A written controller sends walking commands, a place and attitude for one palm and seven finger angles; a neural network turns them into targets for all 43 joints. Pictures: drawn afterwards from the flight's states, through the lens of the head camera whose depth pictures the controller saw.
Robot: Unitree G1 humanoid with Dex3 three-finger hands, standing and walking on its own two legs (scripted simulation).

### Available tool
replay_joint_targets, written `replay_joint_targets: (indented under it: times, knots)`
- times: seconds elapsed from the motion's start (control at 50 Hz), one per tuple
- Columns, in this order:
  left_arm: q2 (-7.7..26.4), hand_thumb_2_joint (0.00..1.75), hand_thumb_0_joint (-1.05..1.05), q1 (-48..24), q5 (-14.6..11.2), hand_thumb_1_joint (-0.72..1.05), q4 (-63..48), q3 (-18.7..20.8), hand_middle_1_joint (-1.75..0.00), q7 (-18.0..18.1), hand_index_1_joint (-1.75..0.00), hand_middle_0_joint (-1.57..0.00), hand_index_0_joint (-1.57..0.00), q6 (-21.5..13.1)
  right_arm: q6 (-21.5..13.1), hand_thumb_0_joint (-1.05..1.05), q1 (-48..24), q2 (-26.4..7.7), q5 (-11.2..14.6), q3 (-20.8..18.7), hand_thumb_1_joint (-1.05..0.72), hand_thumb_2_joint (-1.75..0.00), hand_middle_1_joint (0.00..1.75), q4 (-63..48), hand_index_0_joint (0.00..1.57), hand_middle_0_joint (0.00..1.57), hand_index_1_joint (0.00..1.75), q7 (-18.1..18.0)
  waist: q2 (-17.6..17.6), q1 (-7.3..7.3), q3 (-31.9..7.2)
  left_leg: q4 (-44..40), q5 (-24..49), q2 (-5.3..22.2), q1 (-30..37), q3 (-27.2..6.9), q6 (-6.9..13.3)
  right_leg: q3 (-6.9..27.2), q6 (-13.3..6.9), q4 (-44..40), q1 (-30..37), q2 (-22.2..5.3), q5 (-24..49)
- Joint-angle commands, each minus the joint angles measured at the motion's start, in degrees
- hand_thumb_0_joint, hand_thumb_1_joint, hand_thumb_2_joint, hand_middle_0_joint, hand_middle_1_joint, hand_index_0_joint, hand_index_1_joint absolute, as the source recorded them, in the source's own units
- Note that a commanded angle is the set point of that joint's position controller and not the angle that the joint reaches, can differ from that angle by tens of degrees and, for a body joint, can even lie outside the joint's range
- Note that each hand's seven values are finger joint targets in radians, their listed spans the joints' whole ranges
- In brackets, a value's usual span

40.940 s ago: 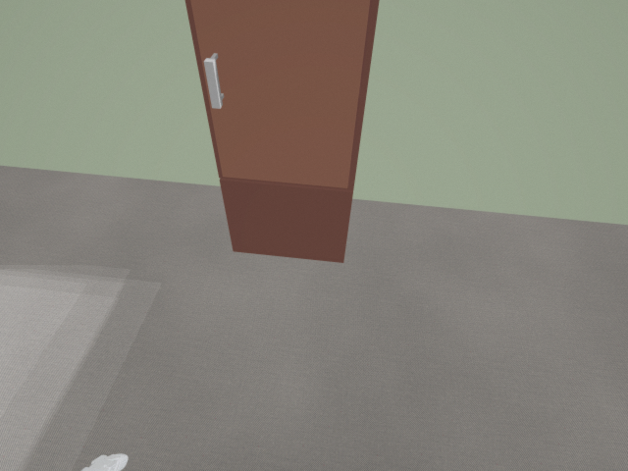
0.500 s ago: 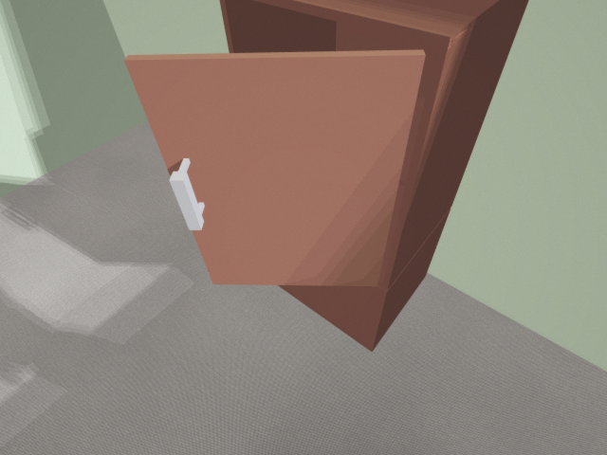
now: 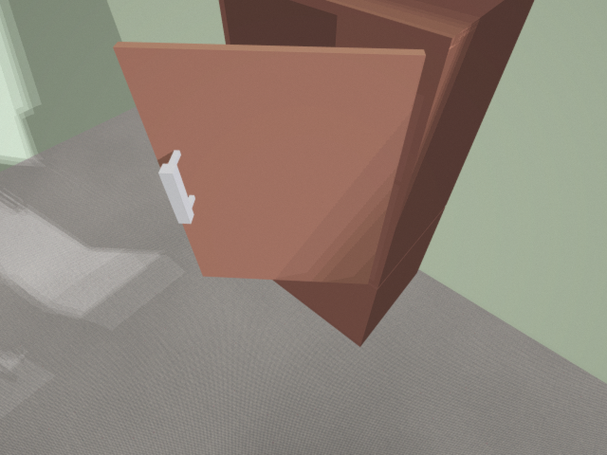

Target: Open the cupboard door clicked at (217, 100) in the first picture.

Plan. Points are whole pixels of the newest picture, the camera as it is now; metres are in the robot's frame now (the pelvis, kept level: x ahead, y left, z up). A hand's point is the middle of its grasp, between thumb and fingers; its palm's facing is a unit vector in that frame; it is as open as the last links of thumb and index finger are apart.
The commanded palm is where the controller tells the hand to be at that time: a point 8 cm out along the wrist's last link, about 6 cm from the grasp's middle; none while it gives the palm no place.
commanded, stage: come to a stop and stand still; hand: left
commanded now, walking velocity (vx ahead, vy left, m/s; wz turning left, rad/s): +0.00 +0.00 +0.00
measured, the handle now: (181, 187) +0.54 +0.26 +0.01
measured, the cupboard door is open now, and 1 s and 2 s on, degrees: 37 37 37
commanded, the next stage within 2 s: look again from close up in 0.14 s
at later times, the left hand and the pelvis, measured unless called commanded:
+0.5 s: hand out of the picture +0.01 +0.18 -0.17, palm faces +0.01 -0.98 -0.21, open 7.4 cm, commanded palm none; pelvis +0.00 +0.00 +0.00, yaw +0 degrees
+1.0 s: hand (144, 404) +0.18 +0.22 -0.02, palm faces +0.26 -0.96 -0.09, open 7.6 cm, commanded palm +0.09 +0.26 -0.06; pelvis -0.03 +0.02 -0.01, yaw +2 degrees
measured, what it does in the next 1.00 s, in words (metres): stands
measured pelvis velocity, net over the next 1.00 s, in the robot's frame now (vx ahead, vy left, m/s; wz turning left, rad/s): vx -0.03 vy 0.02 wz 0.04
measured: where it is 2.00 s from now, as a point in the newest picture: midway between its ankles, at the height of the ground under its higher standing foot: outside the picture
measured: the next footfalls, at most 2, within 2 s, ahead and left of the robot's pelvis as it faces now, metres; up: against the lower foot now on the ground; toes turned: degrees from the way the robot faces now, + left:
none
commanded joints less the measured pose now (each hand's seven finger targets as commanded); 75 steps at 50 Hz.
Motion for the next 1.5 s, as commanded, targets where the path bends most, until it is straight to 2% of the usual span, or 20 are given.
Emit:
replay_joint_targets:
  times: [0.0, 0.76, 0.78, 0.8, 0.82, 0.84, 0.86, 0.88, 0.9, 0.92, 0.96, 1.02, 1.04, 1.08, 1.14, 1.18, 1.26, 1.34, 1.4, 1.48]
  knots:
    - [7.48, 0.90, 0.00, 2.93, -0.29, 0.90, -1.84, 1.71, -0.30, 0.36, -0.30, -0.20, -0.20, -0.98, -0.53, 0.00, 3.51, -5.08, 0.16, -1.11, -0.90, -0.90, 0.30, -1.19, 0.20, 0.20, 0.30, -0.21, -0.85, -0.41, -0.89, -2.58, 12.16, 4.74, -0.70, -3.84, 1.85, 8.50, 0.50, -4.10, 1.02, -9.19, 25.96]
    - [9.61, 0.90, 0.00, -0.40, -0.12, 0.90, -2.56, 2.37, -0.30, -0.27, -0.30, -0.20, -0.20, -0.68, -0.77, 0.00, 0.93, -7.55, 0.01, -1.67, -0.90, -0.90, 0.30, -0.89, 0.20, 0.20, 0.30, -0.19, 0.16, 0.05, 0.38, -5.23, 11.44, 5.37, -0.72, -5.32, 2.24, 8.30, 0.60, -6.48, -0.39, -8.93, 17.02]
    - [8.22, 0.90, 0.00, 7.15, 0.49, 0.90, -0.16, 2.47, -0.30, 2.46, -0.30, -0.20, -0.20, -1.76, -1.04, 0.00, -3.38, -7.26, 0.79, -2.11, -0.90, -0.90, 0.30, -4.52, 0.20, 0.20, 0.30, 0.15, -0.87, 1.99, -0.51, 10.70, 12.57, 4.73, -6.00, -1.01, 0.51, 11.98, 6.07, -4.69, 1.33, -13.77, 52.32]
    - [24.09, 0.89, 0.00, -35.52, -11.35, 0.88, -86.03, 12.73, -0.32, 1.18, -0.32, -0.20, -0.20, -14.67, -9.81, 0.00, -1.32, -16.42, 3.54, -3.34, -0.90, -0.90, 0.30, -24.05, 0.20, 0.20, 0.30, -2.05, 9.79, -4.10, -29.14, 0.68, 22.55, -2.12, 7.98, -3.82, 2.61, 8.44, 1.73, 0.29, 7.64, -8.09, 44.69]
    - [19.68, 0.88, 0.00, -8.69, -6.32, 0.85, -69.87, 12.00, -0.33, 2.46, -0.33, -0.20, -0.20, -11.77, -14.34, 0.00, -4.86, -11.67, 1.93, -1.98, -0.90, -0.90, 0.30, -21.79, 0.20, 0.20, 0.30, -3.62, 20.15, 1.20, -27.75, -0.26, 34.50, -1.15, 11.97, -2.10, 3.56, 6.93, 0.13, 2.32, 7.05, -4.11, 32.31]
    - [15.94, 0.87, 0.00, -6.31, -8.33, 0.83, -66.14, 10.23, -0.34, 5.00, -0.34, -0.21, -0.21, -9.35, -14.99, 0.00, -4.63, -12.39, 2.68, -2.49, -0.90, -0.90, 0.30, -18.78, 0.20, 0.20, 0.30, -3.85, 19.34, 0.33, -23.08, 1.69, 31.78, 0.28, 8.66, -3.81, 1.57, 3.46, 0.78, 1.07, 1.90, -4.26, 20.44]
    - [-0.15, 0.86, 0.00, 8.89, -9.73, 0.81, -52.69, 1.61, -0.36, 3.86, -0.36, -0.21, -0.21, -4.61, -14.51, 0.00, -3.03, -9.27, 3.49, -2.64, -0.90, -0.90, 0.30, -18.47, 0.20, 0.20, 0.30, -3.27, 7.25, -1.87, -13.32, 1.32, 29.61, 1.49, 3.80, -4.74, 2.18, 1.19, 2.05, 0.64, -3.57, -3.59, 18.33]
    - [3.04, 0.85, 0.00, -3.71, -11.56, 0.78, -61.87, 4.82, -0.37, 2.59, -0.37, -0.21, -0.21, -7.07, -15.00, 0.00, -5.07, -12.42, 3.62, -3.58, -0.90, -0.90, 0.30, -23.17, 0.20, 0.20, 0.30, -2.71, -0.30, -2.95, -5.35, 2.99, 24.35, 0.83, -2.31, -6.34, 2.32, 0.27, 2.64, 1.31, -7.47, -3.69, 19.47]
    - [6.62, 0.84, 0.00, -2.73, -11.46, 0.76, -59.33, 9.15, -0.39, 0.88, -0.39, -0.21, -0.21, -10.21, -15.30, 0.00, -4.11, -13.59, 2.74, -5.19, -0.90, -0.90, 0.30, -23.97, 0.20, 0.20, 0.30, -2.66, -7.32, -3.67, -5.35, 5.70, 19.11, 0.14, -5.15, -5.67, 2.56, -0.65, 3.32, 2.20, -11.90, -3.34, 16.32]
    - [5.01, 0.83, 0.00, 0.10, -11.31, 0.74, -53.09, 8.90, -0.40, -1.00, -0.40, -0.21, -0.21, -13.46, -15.40, 0.00, -4.27, -13.58, 1.90, -5.36, -0.90, -0.90, 0.30, -25.09, 0.20, 0.20, 0.30, -2.58, -13.37, -3.70, -0.74, 8.03, 13.09, -0.46, -10.80, -5.79, 2.49, -1.12, 4.08, 3.47, -17.46, -3.13, 12.05]
    - [1.73, 0.81, 0.00, 12.05, -12.75, 0.69, -44.56, 10.06, -0.43, -6.15, -0.43, -0.22, -0.22, -20.16, -15.54, 0.00, -5.49, -12.76, 1.54, -5.44, -0.90, -0.90, 0.30, -28.47, 0.20, 0.20, 0.30, -1.16, -16.70, 0.53, -1.29, 11.95, 7.21, -1.97, -19.79, -5.57, 1.46, -0.95, 3.75, 8.74, -20.73, -2.90, 7.15]
    - [2.07, 0.78, 0.00, 17.35, -15.75, 0.62, -46.88, 10.83, -0.48, -16.70, -0.48, -0.22, -0.22, -31.68, -16.43, 0.00, -8.69, -12.81, 1.32, -6.24, -0.90, -0.90, 0.30, -33.82, 0.20, 0.20, 0.30, 1.05, -12.61, 3.47, -9.07, 19.71, 2.76, -3.35, -28.42, -3.58, 0.21, 1.64, 2.92, 16.57, -22.16, -3.45, 5.60]
    - [4.83, 0.77, 0.00, 17.63, -15.90, 0.60, -45.22, 13.58, -0.50, -20.25, -0.50, -0.22, -0.22, -34.13, -16.36, 0.00, -8.07, -13.28, 1.59, -6.68, -0.90, -0.90, 0.30, -35.16, 0.20, 0.20, 0.30, 1.89, -4.80, 4.20, -11.20, 21.95, 3.94, -3.84, -28.55, -3.30, -0.31, 2.94, 1.89, 19.12, -21.51, -4.07, 7.76]
    - [9.25, 0.75, 0.00, 12.79, -16.58, 0.55, -47.88, 15.74, -0.53, -25.49, -0.53, -0.22, -0.22, -36.72, -16.33, 0.00, -9.09, -13.63, 2.20, -6.55, -0.90, -0.90, 0.30, -38.32, 0.20, 0.20, 0.30, 2.30, -2.59, 3.38, -15.51, 26.25, 2.10, -4.02, -32.30, -2.43, 0.10, 4.80, 1.71, 22.04, -23.79, -4.36, 4.77]
    - [12.97, 0.72, 0.00, -0.18, -19.18, 0.48, -57.24, 18.44, -0.57, -25.59, -0.57, -0.23, -0.23, -34.64, -15.61, 0.00, -9.63, -13.65, 2.70, -6.22, -0.90, -0.90, 0.30, -42.47, 0.20, 0.20, 0.30, 0.76, -2.50, 2.23, -17.00, 29.66, -6.16, -3.88, -38.48, -2.62, 1.23, 8.61, 2.60, 21.41, -28.59, -4.16, -11.94]
    - [12.12, 0.70, 0.00, -7.15, -19.71, 0.43, -67.36, 17.46, -0.60, -23.14, -0.60, -0.23, -0.23, -35.46, -15.80, 0.00, -8.62, -12.56, 2.72, -5.73, -0.90, -0.90, 0.30, -43.79, 0.20, 0.20, 0.30, 0.16, 3.80, 0.87, -20.02, 30.04, -9.27, -2.81, -35.54, -3.94, 1.92, 8.53, 2.48, 21.26, -31.85, -3.57, -18.60]
    - [13.10, 0.66, 0.00, -12.52, -17.34, 0.34, -82.49, 13.83, -0.66, -19.10, -0.66, -0.24, -0.24, -37.23, -16.30, 0.00, -5.37, -12.80, 1.82, -4.57, -0.90, -0.90, 0.30, -42.29, 0.20, 0.20, 0.30, -1.44, 8.89, -1.99, -24.22, 30.33, -6.69, -0.95, -29.88, -7.25, 2.84, 5.26, 1.54, 25.14, -35.02, -1.72, -10.98]
    - [11.72, 0.62, 0.00, -8.73, -15.58, 0.25, -73.36, 9.44, -0.72, -21.16, -0.72, -0.25, -0.25, -31.13, -16.25, 0.00, -4.25, -13.78, 2.28, -3.23, -0.90, -0.90, 0.30, -40.13, 0.20, 0.20, 0.30, -2.14, 6.81, -4.48, -17.11, 29.30, -8.14, -0.60, -32.69, -9.24, 2.87, 2.54, 1.80, 24.77, -36.98, -0.81, -9.71]
    - [13.47, 0.59, 0.00, -4.22, -16.13, 0.18, -64.27, 12.61, -0.76, -23.44, -0.76, -0.25, -0.25, -22.15, -15.15, 0.00, -4.19, -13.93, 3.48, -3.12, -0.90, -0.90, 0.30, -40.74, 0.20, 0.20, 0.30, -2.66, 0.78, -2.79, -15.33, 26.64, -11.26, -1.03, -36.04, -9.05, 2.42, 2.38, 2.57, 21.46, -33.79, -1.16, -13.44]
    - [16.58, 0.55, 0.00, -0.70, -19.75, 0.08, -66.27, 20.72, -0.82, -22.92, -0.82, -0.26, -0.26, -14.57, -13.92, 0.00, -5.79, -13.08, 3.62, -2.99, -0.90, -0.90, 0.30, -43.65, 0.20, 0.20, 0.30, -2.90, 0.28, 2.17, -22.48, 23.24, -4.96, -1.87, -32.19, -8.19, 1.88, 0.63, 2.51, 20.77, -25.49, -1.49, -8.51]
